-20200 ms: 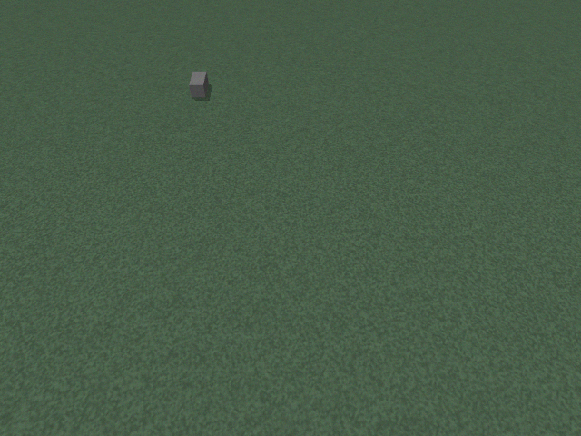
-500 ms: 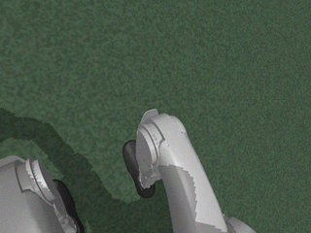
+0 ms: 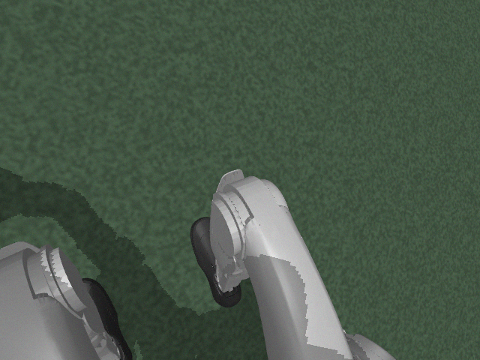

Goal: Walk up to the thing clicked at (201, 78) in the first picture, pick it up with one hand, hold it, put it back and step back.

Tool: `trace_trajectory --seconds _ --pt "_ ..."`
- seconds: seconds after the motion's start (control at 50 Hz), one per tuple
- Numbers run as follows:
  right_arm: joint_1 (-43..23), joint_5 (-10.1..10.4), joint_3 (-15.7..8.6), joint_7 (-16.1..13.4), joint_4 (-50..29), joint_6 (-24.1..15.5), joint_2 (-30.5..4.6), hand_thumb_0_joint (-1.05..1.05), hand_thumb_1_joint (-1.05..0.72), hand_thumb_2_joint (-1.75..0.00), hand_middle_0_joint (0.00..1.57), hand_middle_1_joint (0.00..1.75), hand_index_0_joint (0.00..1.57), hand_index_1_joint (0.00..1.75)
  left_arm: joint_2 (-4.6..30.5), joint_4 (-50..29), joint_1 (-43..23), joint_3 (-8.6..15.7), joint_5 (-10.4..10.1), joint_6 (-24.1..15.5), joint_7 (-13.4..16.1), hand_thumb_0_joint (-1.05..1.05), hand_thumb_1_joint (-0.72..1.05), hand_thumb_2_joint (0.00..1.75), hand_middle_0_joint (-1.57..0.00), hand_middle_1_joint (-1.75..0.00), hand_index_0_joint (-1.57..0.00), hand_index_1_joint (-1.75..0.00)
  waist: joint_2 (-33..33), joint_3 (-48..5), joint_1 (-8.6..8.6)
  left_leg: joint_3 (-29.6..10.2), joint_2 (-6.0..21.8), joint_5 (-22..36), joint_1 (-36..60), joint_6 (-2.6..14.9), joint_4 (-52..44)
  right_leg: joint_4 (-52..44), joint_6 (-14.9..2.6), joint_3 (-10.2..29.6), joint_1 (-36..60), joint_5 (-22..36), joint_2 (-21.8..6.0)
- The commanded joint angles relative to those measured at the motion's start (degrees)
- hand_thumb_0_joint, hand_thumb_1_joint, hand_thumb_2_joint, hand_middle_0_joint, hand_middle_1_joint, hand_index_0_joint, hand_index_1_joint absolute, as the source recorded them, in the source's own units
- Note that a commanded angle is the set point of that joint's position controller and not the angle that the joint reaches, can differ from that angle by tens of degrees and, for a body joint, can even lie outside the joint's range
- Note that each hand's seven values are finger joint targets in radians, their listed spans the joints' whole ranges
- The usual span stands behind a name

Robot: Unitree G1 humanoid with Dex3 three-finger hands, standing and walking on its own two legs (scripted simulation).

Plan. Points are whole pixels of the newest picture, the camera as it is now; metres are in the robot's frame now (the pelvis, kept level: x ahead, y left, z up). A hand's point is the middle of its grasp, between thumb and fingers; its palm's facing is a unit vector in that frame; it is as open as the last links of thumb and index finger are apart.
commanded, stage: approach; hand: left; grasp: from above
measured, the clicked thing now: out of the picture +0.47 +0.33 -0.30
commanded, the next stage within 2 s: none
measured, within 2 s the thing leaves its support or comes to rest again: neither
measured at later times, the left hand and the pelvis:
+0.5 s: hand out of the picture +0.46 +0.33 -0.20, palm faces +0.07 -0.47 -0.88, open 12.1 cm; pelvis +0.00 +0.00 +0.00, yaw +0 degrees
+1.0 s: hand out of the picture +0.46 +0.33 -0.21, palm faces +0.07 -0.49 -0.87, open 12.0 cm; pelvis +0.00 +0.00 +0.00, yaw +1 degrees
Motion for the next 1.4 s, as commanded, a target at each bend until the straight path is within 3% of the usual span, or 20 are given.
trace_trajectory --seconds 0.0,0.12,0.16,0.2,0.24,0.3,0.4,0.48,0.58,0.62,0.7,0.74,0.88,0.96,1.06,1.12,1.16,1.2,1.24,1.38 --pt "15.8 -0.1 -4.2 0.2 3.1 0.5 -17.3 0.0 -0.92 -0.9 0.2 0.3 0.2 0.3 10.4 -6.8 -15.2 -1.8 1.5 -0.5 1.5 0.0 -0.19 0.74 -0.36 -0.73 -0.34 -0.76 22.8 -42.5 -3.26 5.0 -0.7 13.9 24.8 2.1 -13.3 -11.9 0.66 -3.3 26.6 16.2 2.9" --pt "14.2 -1.1 -4.8 -0.4 4.3 0.5 -17.8 0.0 -0.92 -0.9 0.2 0.3 0.2 0.3 9.9 -9.2 -18.5 -2.8 2.8 -0.9 1.4 0.0 -0.2 0.73 -0.34 -0.75 -0.33 -0.77 28.1 -41.6 -4.53 3.6 -0.5 12.0 30.2 1.09 -15.9 -10.9 -0.14 -4.2 23.6 14.0 2.1" --pt "15.2 -0.7 -4.9 -0.2 3.3 0.5 -18.0 0.0 -0.92 -0.9 0.2 0.3 0.2 0.3 9.7 -9.4 -17.7 -2.4 2.9 -0.9 1.5 0.0 -0.22 0.75 -0.33 -0.75 -0.31 -0.77 28.7 -43.0 -4.11 3.6 -0.4 13.6 31.2 1.01 -15.2 -10.9 -0.25 -3.9 23.1 15.1 2.2" --pt "14.5 -1.1 -4.6 0.0 4.0 0.5 -18.0 0.0 -0.92 -0.9 0.2 0.3 0.2 0.3 9.2 -7.6 -17.1 -2.8 2.8 -0.5 1.9 0.0 -0.21 0.75 -0.34 -0.76 -0.32 -0.78 27.2 -41.5 -4.48 4.0 -0.6 13.2 29.3 1.31 -15.0 -11.1 0.07 -4.0 24.2 15.2 2.0" --pt "15.3 -0.4 -4.8 0.1 2.5 0.7 -18.3 0.0 -0.92 -0.9 0.2 0.3 0.2 0.3 9.8 -6.6 -16.3 -1.7 2.8 -0.6 2.6 0.0 -0.21 0.78 -0.36 -0.75 -0.33 -0.78 26.7 -43.8 -3.71 3.9 -0.4 14.7 29.8 1.18 -14.5 -11.1 0.04 -3.9 24.6 16.4 2.2" --pt "14.6 -1.0 -4.2 0.2 3.7 0.6 -18.2 0.0 -0.92 -0.9 0.2 0.3 0.2 0.3 10.0 -6.2 -15.9 -2.0 2.2 -0.5 2.3 0.0 -0.2 0.79 -0.36 -0.77 -0.33 -0.8 24.2 -40.7 -4.07 4.4 -0.8 13.9 26.7 1.76 -14.2 -11.1 0.61 -4.0 25.6 16.1 2.0" --pt "14.0 -0.6 -4.2 -0.1 3.1 0.7 -18.5 0.0 -0.92 -0.9 0.2 0.3 0.2 0.3 12.2 -6.7 -16.2 -1.2 2.5 -0.6 1.9 0.0 -0.19 0.74 -0.37 -0.72 -0.35 -0.75 25.9 -42.2 -3.23 4.3 -0.5 13.8 28.1 1.58 -14.7 -11.3 0.47 -4.1 25.0 15.8 2.2" --pt "14.3 -0.9 -3.8 -0.1 3.6 0.6 -17.7 0.0 -0.92 -0.9 0.2 0.3 0.2 0.3 11.0 -7.3 -15.9 -2.7 2.8 -0.9 1.0 0.0 -0.18 0.73 -0.36 -0.74 -0.34 -0.76 24.4 -42.5 -3.64 5.6 -0.8 14.4 25.3 2.08 -13.7 -12.0 0.83 -3.4 28.1 16.8 2.7" --pt "16.2 -0.4 -4.8 0.1 2.9 0.6 -18.4 0.0 -0.92 -0.9 0.2 0.3 0.2 0.3 10.3 -7.0 -15.2 -1.7 2.5 -0.6 1.5 0.0 -0.19 0.72 -0.37 -0.71 -0.35 -0.74 25.1 -44.5 -3.57 4.3 -0.4 14.5 28.1 1.52 -14.5 -11.3 0.35 -3.9 27.0 16.3 2.7" --pt "14.6 -0.7 -4.7 0.1 3.3 0.5 -18.3 0.0 -0.92 -0.9 0.2 0.3 0.2 0.3 10.7 -7.8 -15.8 -1.5 1.8 -0.4 1.5 0.0 -0.19 0.72 -0.36 -0.72 -0.34 -0.74 24.7 -42.7 -3.42 4.3 -0.7 12.9 27.3 1.79 -14.8 -11.5 0.52 -4.1 25.9 15.1 2.2" --pt "14.8 -0.4 -4.7 0.1 3.1 0.4 -18.1 0.0 -0.92 -0.9 0.2 0.3 0.2 0.3 10.8 -6.3 -14.7 -1.1 2.4 -0.7 2.1 0.0 -0.18 0.72 -0.36 -0.73 -0.35 -0.75 25.0 -42.0 -3.21 4.1 -0.5 11.7 27.6 1.7 -14.8 -11.6 0.21 -4.0 24.3 13.9 2.3" --pt "15.0 -0.6 -4.1 0.1 3.0 0.4 -17.6 0.0 -0.92 -0.9 0.2 0.3 0.2 0.3 9.5 -5.6 -14.0 -1.8 2.1 -1.0 1.9 0.0 -0.15 0.76 -0.39 -0.75 -0.37 -0.78 23.3 -41.1 -3.74 4.4 -0.6 12.6 26.6 1.76 -14.2 -11.5 0.3 -3.7 25.5 14.7 2.6" --pt "13.6 -1.4 -3.4 -0.3 4.2 -0.1 -17.9 0.0 -0.92 -0.9 0.2 0.3 0.2 0.3 10.3 -6.8 -15.6 -2.7 1.2 -1.9 1.3 0.0 -0.17 0.73 -0.36 -0.74 -0.35 -0.76 24.0 -40.8 -4.97 4.5 -0.9 12.7 26.9 1.74 -13.9 -11.3 0.48 -3.9 25.6 15.0 2.2" --pt "12.5 -1.5 -3.0 -0.5 4.4 0.0 -18.9 0.0 -0.92 -0.9 0.2 0.3 0.2 0.3 12.8 -7.5 -18.3 -2.2 1.8 -1.7 1.5 0.0 -0.21 0.74 -0.34 -0.75 -0.32 -0.77 26.6 -42.4 -4.6 4.3 -0.8 13.6 29.0 1.52 -14.2 -10.9 0.49 -4.1 25.9 16.0 1.9" --pt "12.9 -1.1 -3.7 -0.2 3.4 0.1 -18.8 0.0 -0.92 -0.9 0.2 0.3 0.2 0.3 13.8 -7.3 -17.7 -1.9 4.3 -0.7 2.3 0.0 -0.24 0.76 -0.32 -0.79 -0.3 -0.81 27.2 -42.6 -3.75 4.3 -0.7 13.1 28.5 1.63 -14.6 -11.2 0.51 -4.2 26.6 15.5 2.0" --pt "13.3 -0.8 -4.2 0.1 3.5 0.1 -18.3 0.0 -0.92 -0.91 0.2 0.3 0.2 0.3 12.1 -6.0 -14.6 -1.5 3.6 0.0 2.4 0.0 -0.24 0.76 -0.32 -0.78 -0.3 -0.8 26.1 -42.8 -2.71 4.6 -0.7 13.7 28.0 1.56 -14.5 -11.5 0.47 -4.2 26.6 15.8 2.3" --pt "15.1 -0.2 -4.3 0.3 2.5 0.3 -18.1 0.0 -0.92 -0.9 0.2 0.3 0.2 0.3 9.6 -5.0 -12.7 -1.7 2.6 0.1 1.8 0.0 -0.23 0.76 -0.31 -0.78 -0.3 -0.79 25.3 -42.4 -2.72 4.2 -0.4 15.0 27.8 1.33 -14.0 -10.9 0.23 -4.2 25.3 16.5 2.6" --pt "14.5 -0.5 -4.1 0.2 4.0 0.2 -17.7 0.0 -0.92 -0.9 0.2 0.3 0.2 0.3 8.5 -5.4 -13.0 -3.0 1.3 -0.3 1.2 0.0 -0.21 0.74 -0.33 -0.78 -0.31 -0.79 22.4 -39.6 -3.7 4.8 -0.8 13.3 24.0 2.18 -13.5 -11.7 0.87 -4.0 25.8 15.6 2.7" --pt "14.8 -0.4 -4.2 0.2 3.3 0.2 -17.7 0.0 -0.91 -0.9 0.2 0.3 0.2 0.3 8.0 -6.4 -12.6 -2.7 -0.1 -0.7 0.7 0.0 -0.19 0.73 -0.32 -0.78 -0.32 -0.79 21.0 -40.0 -3.57 4.6 -0.9 14.4 24.3 2.12 -13.5 -11.2 0.91 -4.0 26.3 16.4 2.5" --pt "13.3 -1.1 -3.7 -0.6 4.3 -0.2 -17.8 0.0 -0.91 -0.9 0.2 0.3 0.2 0.3 11.2 -9.5 -17.6 -3.1 2.3 -2.1 0.6 0.0 -0.2 0.72 -0.32 -0.76 -0.32 -0.77 26.3 -41.8 -4.13 4.5 -0.8 12.5 28.0 1.6 -14.5 -11.2 0.13 -3.7 24.8 14.6 2.1"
